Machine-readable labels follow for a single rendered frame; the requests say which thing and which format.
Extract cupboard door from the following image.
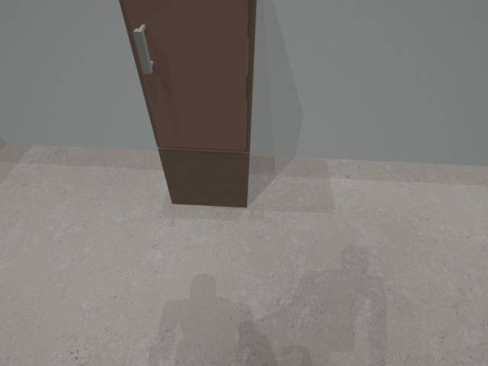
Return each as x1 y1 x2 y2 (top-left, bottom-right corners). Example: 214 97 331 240
124 0 248 150

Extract handle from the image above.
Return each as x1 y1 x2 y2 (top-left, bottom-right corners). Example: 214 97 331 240
133 24 154 74

